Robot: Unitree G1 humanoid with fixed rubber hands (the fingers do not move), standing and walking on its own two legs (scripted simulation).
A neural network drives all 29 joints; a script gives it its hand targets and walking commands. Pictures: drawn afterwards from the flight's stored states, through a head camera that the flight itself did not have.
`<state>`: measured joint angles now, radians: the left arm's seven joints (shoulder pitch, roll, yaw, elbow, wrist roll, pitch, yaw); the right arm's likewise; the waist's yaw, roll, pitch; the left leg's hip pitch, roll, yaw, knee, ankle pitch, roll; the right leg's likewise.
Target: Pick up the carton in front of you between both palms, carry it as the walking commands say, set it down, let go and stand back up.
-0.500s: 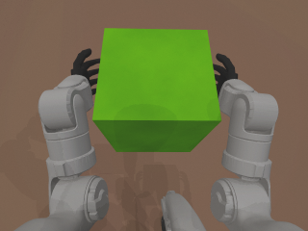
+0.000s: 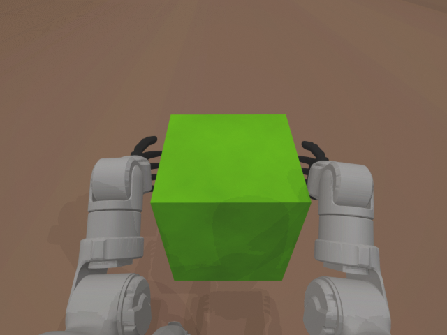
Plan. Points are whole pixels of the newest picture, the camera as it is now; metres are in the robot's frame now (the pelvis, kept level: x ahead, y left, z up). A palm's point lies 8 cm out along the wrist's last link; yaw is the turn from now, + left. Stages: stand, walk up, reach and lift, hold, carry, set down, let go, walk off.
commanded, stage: carry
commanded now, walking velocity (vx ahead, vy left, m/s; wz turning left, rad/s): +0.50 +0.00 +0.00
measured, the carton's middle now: (228, 200) +0.36 +0.01 +0.03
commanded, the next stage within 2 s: none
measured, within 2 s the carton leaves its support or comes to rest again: neither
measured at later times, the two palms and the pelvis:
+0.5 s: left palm (176, 91) +0.60 +0.15 +0.09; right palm (307, 103) +0.58 -0.15 +0.09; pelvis +0.33 +0.01 -0.02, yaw -2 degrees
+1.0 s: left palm (184, 39) +0.90 +0.18 +0.07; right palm (283, 43) +0.89 -0.12 +0.08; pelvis +0.63 +0.03 -0.02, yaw -2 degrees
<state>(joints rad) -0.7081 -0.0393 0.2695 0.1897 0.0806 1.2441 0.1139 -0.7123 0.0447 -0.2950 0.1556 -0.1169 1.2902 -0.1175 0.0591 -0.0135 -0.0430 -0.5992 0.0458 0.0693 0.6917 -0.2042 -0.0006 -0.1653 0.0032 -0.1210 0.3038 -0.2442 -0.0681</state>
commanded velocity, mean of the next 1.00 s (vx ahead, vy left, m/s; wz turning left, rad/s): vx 0.50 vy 0.00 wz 0.00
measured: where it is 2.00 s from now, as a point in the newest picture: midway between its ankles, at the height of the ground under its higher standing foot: (232, 151)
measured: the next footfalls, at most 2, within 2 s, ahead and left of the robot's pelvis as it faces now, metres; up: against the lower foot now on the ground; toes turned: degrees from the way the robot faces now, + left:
left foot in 0.12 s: +0.23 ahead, +0.13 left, +0.00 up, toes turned +7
right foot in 0.52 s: +0.50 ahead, -0.10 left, +0.00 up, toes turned -12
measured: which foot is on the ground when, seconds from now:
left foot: up 0.00-0.10, down 0.12-0.54, up 0.56-0.94, down 0.96-1.00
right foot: down 0.00-0.14, up 0.16-0.50, down 0.52-0.96, up 0.98-1.00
